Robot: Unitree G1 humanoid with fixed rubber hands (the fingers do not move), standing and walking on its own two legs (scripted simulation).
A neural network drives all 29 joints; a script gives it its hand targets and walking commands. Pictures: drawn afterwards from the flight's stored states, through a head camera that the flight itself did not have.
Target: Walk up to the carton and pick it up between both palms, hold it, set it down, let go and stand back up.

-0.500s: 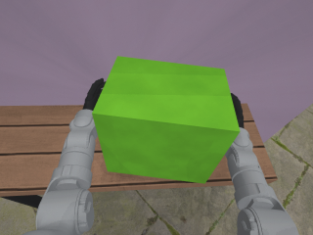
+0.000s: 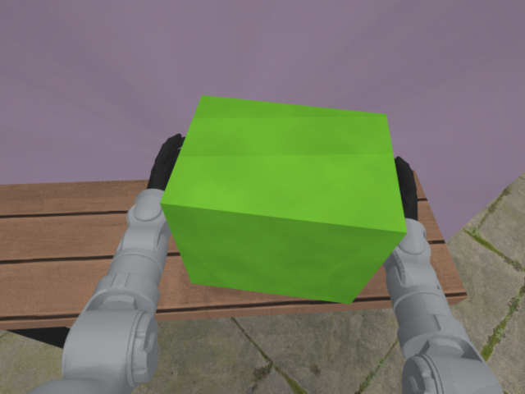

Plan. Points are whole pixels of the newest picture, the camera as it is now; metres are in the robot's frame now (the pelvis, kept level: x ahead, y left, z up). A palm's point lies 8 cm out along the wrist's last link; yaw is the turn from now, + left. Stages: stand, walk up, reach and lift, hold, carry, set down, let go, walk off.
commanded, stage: set down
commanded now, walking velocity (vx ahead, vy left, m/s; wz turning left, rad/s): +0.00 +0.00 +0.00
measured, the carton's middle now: (280, 205) +0.40 -0.01 +0.02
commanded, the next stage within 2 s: none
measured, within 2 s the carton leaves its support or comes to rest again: rests again in 1.40 s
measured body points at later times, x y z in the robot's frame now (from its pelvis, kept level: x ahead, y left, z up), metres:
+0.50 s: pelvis +0.00 +0.00 +0.00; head +0.07 +0.02 +0.44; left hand +0.45 +0.17 +0.05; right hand +0.39 -0.21 +0.04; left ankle -0.04 +0.12 -0.75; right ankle -0.02 -0.16 -0.75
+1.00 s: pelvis +0.00 +0.00 +0.00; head +0.10 +0.02 +0.44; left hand +0.45 +0.17 +0.02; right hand +0.39 -0.20 +0.02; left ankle -0.04 +0.12 -0.75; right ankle -0.02 -0.16 -0.75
